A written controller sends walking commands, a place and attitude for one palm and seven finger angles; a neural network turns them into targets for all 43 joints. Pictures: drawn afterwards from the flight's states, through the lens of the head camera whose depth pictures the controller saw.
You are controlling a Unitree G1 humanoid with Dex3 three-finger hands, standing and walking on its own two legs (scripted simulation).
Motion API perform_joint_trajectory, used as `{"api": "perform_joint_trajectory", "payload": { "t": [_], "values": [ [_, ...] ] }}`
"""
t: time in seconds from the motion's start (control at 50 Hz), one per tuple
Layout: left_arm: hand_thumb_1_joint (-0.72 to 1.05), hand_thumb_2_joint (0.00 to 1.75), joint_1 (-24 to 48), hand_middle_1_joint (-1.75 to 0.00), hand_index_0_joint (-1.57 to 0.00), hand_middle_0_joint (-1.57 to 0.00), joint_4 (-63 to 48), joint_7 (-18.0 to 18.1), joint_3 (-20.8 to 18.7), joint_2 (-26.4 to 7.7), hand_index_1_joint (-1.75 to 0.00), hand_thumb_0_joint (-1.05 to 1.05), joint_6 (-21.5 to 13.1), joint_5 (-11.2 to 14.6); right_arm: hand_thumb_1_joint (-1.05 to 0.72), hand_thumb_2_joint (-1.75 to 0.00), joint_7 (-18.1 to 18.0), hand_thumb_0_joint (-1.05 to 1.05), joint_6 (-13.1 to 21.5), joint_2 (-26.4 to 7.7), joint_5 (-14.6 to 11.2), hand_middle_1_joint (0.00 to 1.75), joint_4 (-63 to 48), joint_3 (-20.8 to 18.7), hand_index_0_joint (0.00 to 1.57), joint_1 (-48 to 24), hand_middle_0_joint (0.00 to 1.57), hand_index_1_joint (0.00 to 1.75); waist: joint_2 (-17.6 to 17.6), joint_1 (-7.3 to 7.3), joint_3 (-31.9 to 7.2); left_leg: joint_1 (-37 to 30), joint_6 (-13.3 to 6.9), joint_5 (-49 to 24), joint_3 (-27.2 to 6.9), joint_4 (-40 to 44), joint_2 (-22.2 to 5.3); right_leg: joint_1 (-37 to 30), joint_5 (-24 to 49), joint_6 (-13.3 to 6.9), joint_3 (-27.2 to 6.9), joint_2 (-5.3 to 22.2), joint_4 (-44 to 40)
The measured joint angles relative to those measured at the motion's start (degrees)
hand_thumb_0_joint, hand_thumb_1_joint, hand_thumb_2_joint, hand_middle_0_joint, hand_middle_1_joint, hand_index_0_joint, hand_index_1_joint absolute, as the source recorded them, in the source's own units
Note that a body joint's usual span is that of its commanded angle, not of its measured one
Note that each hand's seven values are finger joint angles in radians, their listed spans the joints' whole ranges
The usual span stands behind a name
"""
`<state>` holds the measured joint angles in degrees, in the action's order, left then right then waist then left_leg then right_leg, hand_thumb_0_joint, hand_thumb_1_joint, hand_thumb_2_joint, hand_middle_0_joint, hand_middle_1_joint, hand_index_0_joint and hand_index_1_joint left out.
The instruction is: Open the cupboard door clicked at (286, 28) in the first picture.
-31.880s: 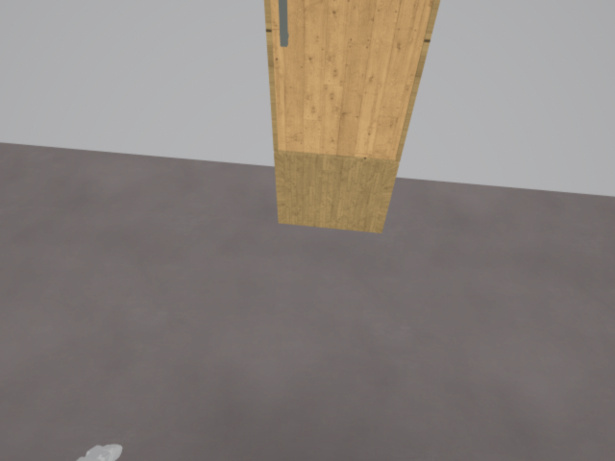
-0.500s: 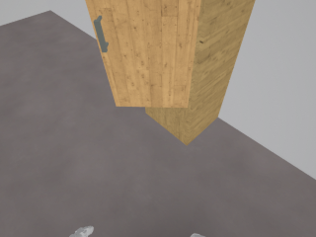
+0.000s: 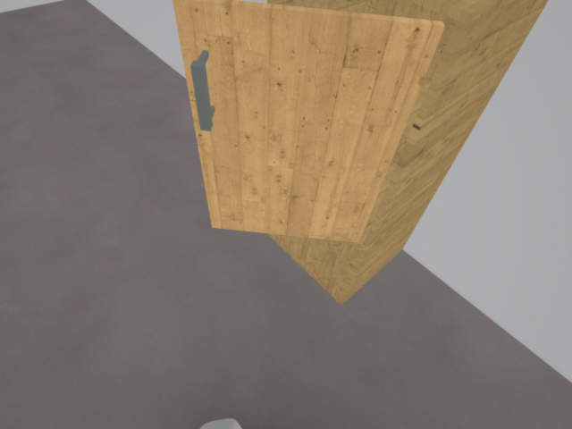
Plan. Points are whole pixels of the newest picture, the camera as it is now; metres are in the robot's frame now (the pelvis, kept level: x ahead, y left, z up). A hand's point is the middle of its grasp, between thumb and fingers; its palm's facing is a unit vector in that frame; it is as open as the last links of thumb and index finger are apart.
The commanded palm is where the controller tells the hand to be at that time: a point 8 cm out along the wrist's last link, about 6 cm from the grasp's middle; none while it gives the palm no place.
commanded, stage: come to a stop and stand still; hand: left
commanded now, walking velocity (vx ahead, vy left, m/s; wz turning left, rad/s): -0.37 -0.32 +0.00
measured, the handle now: (205, 91) +0.62 +0.21 +0.12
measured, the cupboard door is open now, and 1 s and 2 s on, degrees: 43 43 43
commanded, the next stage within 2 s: look again from close up in 0.98 s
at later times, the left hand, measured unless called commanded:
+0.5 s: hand out of the picture +0.12 +0.16 -0.16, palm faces -0.05 -0.97 -0.25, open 7.4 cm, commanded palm none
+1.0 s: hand out of the picture +0.04 +0.11 -0.16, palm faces +0.00 -0.98 -0.19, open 7.3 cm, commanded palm none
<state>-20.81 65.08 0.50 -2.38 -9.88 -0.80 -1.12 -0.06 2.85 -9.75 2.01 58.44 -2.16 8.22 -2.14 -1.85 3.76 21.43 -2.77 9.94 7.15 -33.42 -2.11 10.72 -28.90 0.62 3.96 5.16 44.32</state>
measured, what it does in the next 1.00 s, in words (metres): steps on the spot: right foot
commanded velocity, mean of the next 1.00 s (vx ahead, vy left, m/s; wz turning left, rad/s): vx -0.06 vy -0.05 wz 0.00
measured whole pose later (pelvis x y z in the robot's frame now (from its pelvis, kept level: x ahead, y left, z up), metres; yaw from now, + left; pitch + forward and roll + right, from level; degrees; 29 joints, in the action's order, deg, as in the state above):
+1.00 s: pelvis +0.04 -0.07 +0.02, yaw -1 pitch +0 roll +0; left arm -15.5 64.9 1.5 -0.5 -8.4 0.1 -0.4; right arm -1.7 -0.7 -7.8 1.1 66.3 -1.3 14.8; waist 0.4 0.8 2.2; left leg 12.4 2.5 11.7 2.0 -24.7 -3.6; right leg 5.9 -17.3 -0.2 3.7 1.0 23.7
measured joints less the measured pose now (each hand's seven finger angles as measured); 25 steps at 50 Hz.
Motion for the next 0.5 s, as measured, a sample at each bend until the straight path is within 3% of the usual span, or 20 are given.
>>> {"api": "perform_joint_trajectory", "payload": {
  "t": [0.06,0.2,0.28,0.4,0.44,0.48,0.5],
  "values": [
    [0.91,0.90,2.1,-0.29,-0.19,-0.20,-0.1,0.7,0.2,-0.3,-0.30,0.00,1.3,0.3,-0.91,-0.90,-1.4,0.01,-0.5,1.3,-0.1,0.29,-0.2,1.0,0.20,-0.2,0.20,0.30,-0.7,-0.07,0.4,-2.2,-0.4,2.1,0.9,1.5,0.6,6.6,0.2,0.1,-1.3,-0.9,10.0],
    [0.91,0.90,7.5,-0.29,-0.19,-0.20,-5.1,0.3,-1.1,-1.1,-0.30,0.00,4.1,-0.1,-0.94,-0.90,-3.1,-0.01,-2.7,1.3,-0.6,0.30,0.2,0.7,0.20,-1.0,0.20,0.30,0.2,0.73,0.5,-4.4,-0.9,0.9,1.7,5.7,-0.9,16.1,3.4,1.6,-2.0,-3.4,15.9],
    [0.91,0.90,10.3,-0.29,-0.19,-0.20,-7.6,0.2,-1.8,-2.3,-0.30,0.00,4.9,-0.3,-0.93,-0.90,-3.2,0.00,-3.2,0.6,-0.4,0.30,0.5,0.1,0.20,0.3,0.20,0.30,1.0,1.68,0.2,-4.2,-0.2,0.7,1.3,6.1,-2.3,17.4,5.2,2.1,-2.7,-3.7,17.1],
    [0.91,0.90,12.8,-0.29,-0.19,-0.20,-9.5,0.1,-1.3,-2.8,-0.30,0.00,4.4,-0.4,-0.91,-0.90,-2.2,0.00,-4.0,-0.8,0.0,0.30,1.3,-1.0,0.20,3.4,0.20,0.30,3.0,3.47,-0.5,-3.1,1.3,0.4,0.1,5.7,-3.8,10.4,4.6,1.4,-1.7,-2.9,2.6],
    [0.91,0.90,13.0,-0.29,-0.19,-0.20,-9.7,0.1,-0.9,-2.7,-0.30,0.00,3.8,-0.3,-0.91,-0.90,-1.9,0.01,-4.3,-1.2,-0.2,0.30,1.7,-1.2,0.20,4.6,0.20,0.30,3.4,3.91,-1.0,-2.3,2.1,0.7,-0.3,4.6,-4.0,6.1,7.9,0.9,-1.0,-2.9,-5.8],
    [0.91,0.90,12.2,-0.29,-0.19,-0.20,-10.2,0.2,-0.4,-3.3,-0.30,0.00,2.7,-0.3,-0.91,-0.90,-1.4,0.01,-4.5,-0.9,-0.6,0.30,1.9,-1.4,0.20,6.2,0.20,0.30,1.6,3.89,-2.1,-0.9,3.1,1.6,0.5,2.3,-3.0,1.8,11.8,0.0,-2.1,-1.7,-15.3],
    [0.91,0.90,12.3,-0.29,-0.19,-0.20,-9.5,0.5,-0.3,-2.9,-0.30,0.00,2.4,-0.4,-0.91,-0.90,-1.2,0.01,-4.9,-1.3,-0.8,0.30,2.2,-1.4,0.20,6.3,0.20,0.30,2.1,4.01,-1.9,-0.3,3.7,3.8,-0.1,0.5,-3.0,1.8,11.1,0.3,-2.2,-1.9,-15.1]
  ]
}}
